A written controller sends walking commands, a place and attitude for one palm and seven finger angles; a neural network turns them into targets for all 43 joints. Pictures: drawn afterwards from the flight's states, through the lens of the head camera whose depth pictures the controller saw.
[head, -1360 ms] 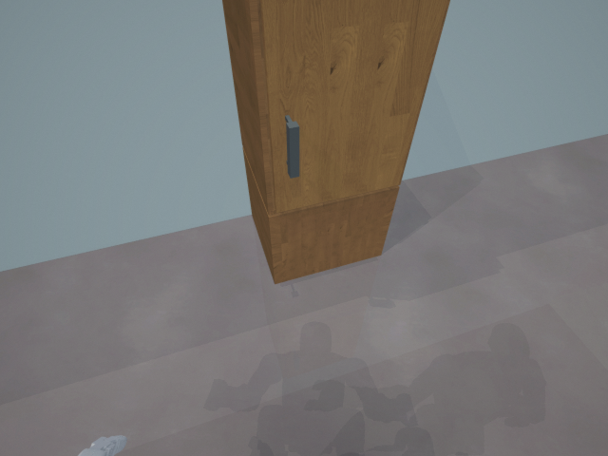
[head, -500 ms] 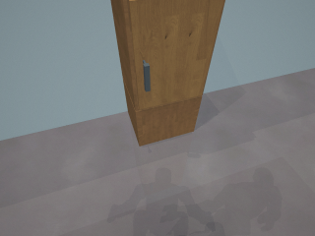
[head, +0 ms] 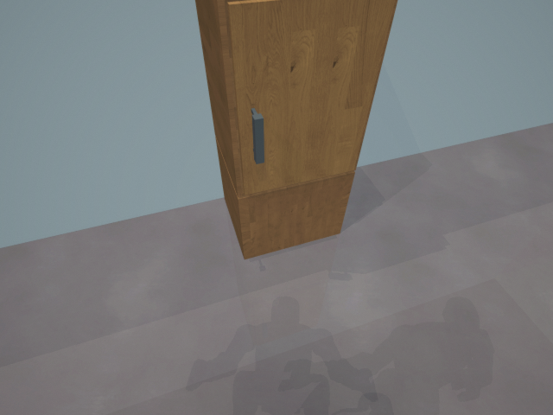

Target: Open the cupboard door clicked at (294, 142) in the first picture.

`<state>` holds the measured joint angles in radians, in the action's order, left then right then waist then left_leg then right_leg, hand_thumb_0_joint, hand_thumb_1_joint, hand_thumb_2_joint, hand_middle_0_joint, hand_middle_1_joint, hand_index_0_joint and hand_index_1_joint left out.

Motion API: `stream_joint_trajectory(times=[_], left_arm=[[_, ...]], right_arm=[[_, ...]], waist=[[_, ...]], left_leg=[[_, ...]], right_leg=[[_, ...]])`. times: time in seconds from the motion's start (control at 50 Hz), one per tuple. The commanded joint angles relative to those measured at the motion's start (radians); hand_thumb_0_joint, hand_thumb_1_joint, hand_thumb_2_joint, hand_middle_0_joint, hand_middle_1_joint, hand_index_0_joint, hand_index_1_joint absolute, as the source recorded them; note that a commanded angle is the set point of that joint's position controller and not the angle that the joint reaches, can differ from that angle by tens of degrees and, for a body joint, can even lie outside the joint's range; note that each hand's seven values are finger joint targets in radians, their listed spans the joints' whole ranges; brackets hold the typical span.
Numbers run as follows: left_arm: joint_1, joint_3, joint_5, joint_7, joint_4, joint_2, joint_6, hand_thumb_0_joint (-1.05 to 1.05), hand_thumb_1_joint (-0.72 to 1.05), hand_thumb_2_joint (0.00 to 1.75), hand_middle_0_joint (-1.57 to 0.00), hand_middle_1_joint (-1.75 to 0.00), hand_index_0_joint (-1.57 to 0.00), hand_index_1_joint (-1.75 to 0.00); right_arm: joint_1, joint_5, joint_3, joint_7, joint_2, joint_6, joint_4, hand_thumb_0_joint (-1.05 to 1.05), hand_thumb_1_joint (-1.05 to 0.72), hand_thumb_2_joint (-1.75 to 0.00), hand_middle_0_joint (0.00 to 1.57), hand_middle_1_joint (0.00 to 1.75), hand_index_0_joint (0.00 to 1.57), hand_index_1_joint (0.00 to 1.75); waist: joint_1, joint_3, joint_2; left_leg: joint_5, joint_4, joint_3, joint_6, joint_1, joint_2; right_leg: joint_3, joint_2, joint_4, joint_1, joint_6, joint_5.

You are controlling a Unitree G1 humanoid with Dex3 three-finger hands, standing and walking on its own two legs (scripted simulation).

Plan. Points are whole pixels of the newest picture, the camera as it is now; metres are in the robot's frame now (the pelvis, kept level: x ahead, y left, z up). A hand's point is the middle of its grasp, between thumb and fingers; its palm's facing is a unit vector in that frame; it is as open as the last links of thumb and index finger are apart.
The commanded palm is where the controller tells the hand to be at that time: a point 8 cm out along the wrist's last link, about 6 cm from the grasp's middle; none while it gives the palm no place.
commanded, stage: look at it before walking up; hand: left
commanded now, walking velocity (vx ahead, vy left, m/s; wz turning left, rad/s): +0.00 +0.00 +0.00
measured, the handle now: (256, 135) +0.85 +0.11 -0.10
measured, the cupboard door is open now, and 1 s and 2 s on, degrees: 0 0 0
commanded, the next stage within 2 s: walk to a spot facing it in 0.08 s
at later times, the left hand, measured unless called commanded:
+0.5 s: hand out of the picture +0.06 +0.20 -0.18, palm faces -0.12 -0.95 -0.28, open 7.4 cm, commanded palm none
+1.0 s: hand out of the picture +0.08 +0.15 -0.16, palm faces -0.31 -0.92 -0.26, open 7.4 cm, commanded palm none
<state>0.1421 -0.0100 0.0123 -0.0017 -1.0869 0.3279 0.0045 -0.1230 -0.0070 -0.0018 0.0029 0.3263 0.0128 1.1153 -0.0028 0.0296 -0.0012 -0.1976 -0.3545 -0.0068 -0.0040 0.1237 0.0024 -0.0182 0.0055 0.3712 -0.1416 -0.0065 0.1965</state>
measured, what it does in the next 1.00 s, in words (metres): lifts its left foot, turning right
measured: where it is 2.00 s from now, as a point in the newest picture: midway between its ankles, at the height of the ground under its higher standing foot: outside the picture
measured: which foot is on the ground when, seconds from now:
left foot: down 0.00-0.58, up 0.60-1.00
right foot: down 0.00-1.00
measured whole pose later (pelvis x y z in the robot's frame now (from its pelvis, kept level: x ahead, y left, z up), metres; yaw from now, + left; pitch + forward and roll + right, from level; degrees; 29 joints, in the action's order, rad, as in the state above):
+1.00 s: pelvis -0.03 -0.02 +0.00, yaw -23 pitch +1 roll +1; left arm 0.27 0.06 0.02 0.00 -0.93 0.20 -0.03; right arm -0.09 -0.01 0.07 0.03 0.24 -0.05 0.93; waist 0.04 0.05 -0.01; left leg -0.38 -0.95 0.03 -0.08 0.43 0.03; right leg -0.17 -0.12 0.44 -0.29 0.07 0.15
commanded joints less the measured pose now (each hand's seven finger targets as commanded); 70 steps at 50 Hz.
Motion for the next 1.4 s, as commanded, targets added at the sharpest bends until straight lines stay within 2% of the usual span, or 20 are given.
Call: stream_joint_trajectory(times=[0.0,0.18,0.32,0.42,0.48,0.52,0.54,0.56,0.58,0.6,0.72,0.92,1.06,1.1,1.12,1.14,1.16,1.18,1.24,1.38], left_arm=[[-0.036,0.045,0.001,0.013,0.062,0.201,0.022,0.0,0.9,0.9,-0.2,-0.3,-0.2,-0.3],[-0.037,0.047,0.001,0.012,0.06,0.205,0.019,0.0,0.9,0.9,-0.2,-0.3,-0.2,-0.3],[0.032,0.054,0.005,0.011,0.105,0.111,-0.033,0.0,0.9,0.9,-0.2,-0.3,-0.2,-0.3],[0.069,0.07,0.006,-0.005,0.157,0.067,-0.051,0.0,0.9,0.9,-0.2,-0.3,-0.2,-0.3],[0.106,0.084,0.005,-0.011,0.178,0.038,-0.058,0.0,0.9,0.9,-0.2,-0.3,-0.2,-0.3],[0.187,0.09,0.011,-0.017,0.167,0.03,-0.049,0.0,0.9,0.9,-0.2,-0.3,-0.2,-0.3],[0.23,0.101,0.017,-0.014,0.157,0.056,-0.038,0.0,0.9,0.9,-0.2,-0.3,-0.2,-0.3],[0.235,0.119,0.031,0.004,0.165,0.163,-0.02,0.0,0.9,0.9,-0.2,-0.3,-0.2,-0.3],[0.254,0.119,0.013,0.015,0.175,0.175,-0.025,0.0,0.9,0.9,-0.2,-0.3,-0.2,-0.3],[0.209,0.122,0.012,0.021,0.187,0.152,-0.027,0.0,0.9,0.9,-0.2,-0.3,-0.2,-0.3],[0.163,0.113,0.003,0.021,0.206,0.069,-0.008,0.0,0.9,0.9,-0.2,-0.3,-0.2,-0.3],[0.195,0.125,0.011,0.014,0.212,0.071,-0.02,0.0,0.9,0.9,-0.2,-0.3,-0.2,-0.3],[0.111,0.133,0.016,0.012,0.25,0.112,-0.038,0.0,0.9,0.9,-0.2,-0.3,-0.2,-0.3],[0.071,0.132,0.01,0.009,0.26,0.107,-0.042,0.0,0.9,0.9,-0.2,-0.3,-0.2,-0.3],[0.059,0.126,0.006,0.008,0.272,0.077,-0.042,0.0,0.9,0.9,-0.2,-0.3,-0.2,-0.3],[0.075,0.117,-0.003,-0.003,0.287,0.016,-0.045,0.0,0.9,0.9,-0.2,-0.3,-0.2,-0.3],[0.067,0.124,0.009,-0.007,0.291,0.026,-0.045,0.0,0.9,0.9,-0.2,-0.3,-0.2,-0.3],[0.073,0.139,0.022,-0.013,0.283,0.062,-0.047,0.0,0.9,0.9,-0.2,-0.3,-0.2,-0.3],[0.146,0.142,0.027,-0.031,0.224,0.042,-0.066,0.0,0.9,0.9,-0.2,-0.3,-0.2,-0.3],[0.037,0.115,0.012,-0.035,0.24,-0.008,-0.069,0.0,0.9,0.9,-0.2,-0.3,-0.2,-0.3]], right_arm=[[0.042,-0.002,0.035,0.014,0.205,0.024,-0.064,0.0,-0.9,-0.9,0.2,0.3,0.2,0.3],[0.047,-0.003,0.035,0.015,0.209,0.023,-0.062,0.0,-0.9,-0.9,0.2,0.3,0.2,0.3],[-0.043,-0.006,0.045,0.03,0.114,-0.016,-0.105,0.0,-0.9,-0.9,0.2,0.3,0.2,0.3],[-0.012,-0.008,0.078,0.032,0.147,-0.019,-0.164,0.0,-0.9,-0.9,0.2,0.3,0.2,0.3],[0.03,-0.013,0.088,0.033,0.127,-0.015,-0.201,0.0,-0.9,-0.9,0.2,0.3,0.2,0.3],[0.061,-0.015,0.093,0.03,0.122,-0.021,-0.214,0.0,-0.9,-0.9,0.2,0.3,0.2,0.3],[0.051,-0.01,0.094,0.027,0.097,-0.029,-0.218,0.0,-0.9,-0.9,0.2,0.3,0.2,0.3],[0.004,-0.005,0.078,0.023,0.005,-0.035,-0.244,0.0,-0.9,-0.9,0.2,0.3,0.2,0.3],[0.032,-0.005,0.076,0.026,0.015,-0.04,-0.265,0.0,-0.9,-0.9,0.2,0.3,0.2,0.3],[0.018,-0.002,0.082,0.025,0.023,-0.043,-0.256,0.0,-0.9,-0.9,0.2,0.3,0.2,0.3],[0.008,-0.01,0.083,0.022,-0.001,-0.039,-0.224,0.0,-0.9,-0.9,0.2,0.3,0.2,0.3],[0.069,-0.009,0.081,0.031,-0.005,-0.039,-0.272,0.0,-0.9,-0.9,0.2,0.3,0.2,0.3],[-0.015,0.007,0.08,0.036,-0.003,-0.025,-0.284,0.0,-0.9,-0.9,0.2,0.3,0.2,0.3],[-0.1,0.01,0.08,0.042,0.008,-0.013,-0.263,0.0,-0.9,-0.9,0.2,0.3,0.2,0.3],[-0.141,0.01,0.085,0.048,0.035,-0.004,-0.257,0.0,-0.9,-0.9,0.2,0.3,0.2,0.3],[-0.139,-0.003,0.098,0.05,0.122,0.003,-0.269,0.0,-0.9,-0.9,0.2,0.3,0.2,0.3],[-0.087,-0.005,0.104,0.048,0.163,-0.006,-0.294,0.0,-0.9,-0.9,0.2,0.3,0.2,0.3],[-0.04,-0.01,0.088,0.047,0.131,-0.007,-0.318,0.0,-0.9,-0.9,0.2,0.3,0.2,0.3],[0.051,-0.015,0.059,0.048,0.042,0.003,-0.333,0.0,-0.9,-0.9,0.2,0.3,0.2,0.3],[-0.173,-0.012,0.073,0.05,0.048,0.011,-0.257,0.0,-0.9,-0.9,0.2,0.3,0.2,0.3]], waist=[[0.004,-0.06,-0.002],[0.006,-0.045,0.001],[-0.004,-0.042,0.007],[0.013,-0.041,-0.148],[0.034,-0.031,-0.199],[0.076,-0.047,-0.119],[0.095,-0.038,0.009],[0.077,-0.029,0.38],[0.086,-0.031,0.32],[0.055,-0.041,0.244],[0.031,-0.082,0.068],[0.061,-0.082,0.124],[0.031,-0.11,0.165],[-0.01,-0.128,0.163],[-0.034,-0.138,0.087],[-0.036,-0.132,-0.185],[-0.014,-0.062,-0.262],[0.009,-0.016,-0.159],[0.068,0.013,-0.13],[-0.015,-0.008,-0.138]], left_leg=[[0.136,0.06,0.098,0.027,-0.014,0.116],[0.117,0.068,0.092,0.026,-0.019,0.118],[0.091,-0.041,0.021,0.016,-0.013,0.153],[0.119,0.012,0.095,0.114,0.022,0.31],[0.256,-0.02,0.052,0.165,0.072,0.379],[0.206,-0.173,-0.043,0.097,0.114,0.318],[0.071,-0.356,-0.109,0.029,0.195,0.24],[-0.335,-0.619,-0.161,-0.05,0.418,0.063],[-0.407,-0.745,-0.022,-0.043,0.426,0.033],[-0.335,-0.793,0.032,-0.031,0.422,0.062],[-0.149,-0.768,0.036,-0.063,0.424,0.067],[-0.187,-0.614,0.05,-0.072,0.403,0.037],[-0.204,-0.297,0.039,-0.029,0.19,-0.018],[-0.088,-0.093,0.029,-0.014,0.013,-0.025],[-0.062,0.003,0.085,0.007,-0.132,0.048],[-0.147,0.138,0.333,0.066,-0.212,0.283],[-0.087,0.156,0.442,0.132,-0.071,0.465],[-0.045,0.153,0.411,0.171,0.076,0.46],[0.042,0.116,0.143,0.107,0.166,0.272],[0.308,0.046,0.056,0.136,-0.1,0.298]], right_leg=[[-0.086,0.109,-0.06,0.007,0.031,-0.137],[-0.095,0.104,-0.068,-0.007,0.031,-0.123],[-0.127,0.071,0.081,-0.132,0.026,-0.215],[-0.039,-0.012,0.385,-0.233,0.002,0.08],[-0.013,0.039,0.496,-0.215,-0.004,0.298],[0.028,0.03,0.317,-0.109,-0.003,0.149],[-0.031,0.062,0.133,-0.031,0.005,-0.046],[-0.438,0.289,-0.049,0.027,0.072,-0.273],[-0.539,0.354,-0.099,-0.033,0.15,-0.363],[-0.469,0.32,-0.1,-0.041,0.186,-0.21],[-0.348,0.192,-0.031,0.016,0.16,-0.301],[-0.455,0.161,-0.046,0.022,0.176,-0.221],[-0.523,0.127,-0.033,-0.069,0.161,-0.215],[-0.495,0.075,0.008,-0.164,0.102,-0.17],[-0.432,0.008,0.089,-0.292,0.056,-0.06],[-0.266,-0.124,0.293,-0.468,0.007,0.171],[-0.108,-0.115,0.538,-0.519,-0.042,0.351],[-0.116,-0.06,0.7,-0.467,-0.058,0.309],[-0.072,-0.037,0.897,-0.419,-0.068,0.152],[-0.013,0.022,0.765,-0.507,-0.096,0.16]])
